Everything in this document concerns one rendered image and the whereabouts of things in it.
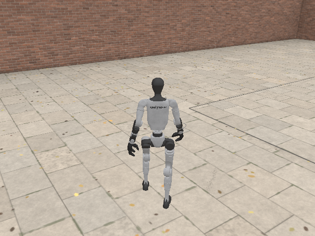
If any robot right hand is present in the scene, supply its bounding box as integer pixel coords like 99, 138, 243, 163
172, 132, 183, 141

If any robot right foot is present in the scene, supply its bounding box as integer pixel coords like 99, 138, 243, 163
163, 195, 171, 209

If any right robot upper arm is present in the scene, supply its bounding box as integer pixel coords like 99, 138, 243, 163
168, 99, 181, 125

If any robot left forearm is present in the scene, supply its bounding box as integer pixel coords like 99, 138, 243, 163
129, 120, 140, 144

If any left robot upper arm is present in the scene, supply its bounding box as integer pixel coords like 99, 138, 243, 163
135, 99, 148, 127

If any robot left hand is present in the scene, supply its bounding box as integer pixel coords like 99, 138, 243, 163
127, 143, 139, 156

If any robot right forearm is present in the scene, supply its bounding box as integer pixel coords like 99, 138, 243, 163
176, 118, 183, 134

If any humanoid robot torso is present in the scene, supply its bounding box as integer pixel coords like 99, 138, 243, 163
146, 97, 169, 148

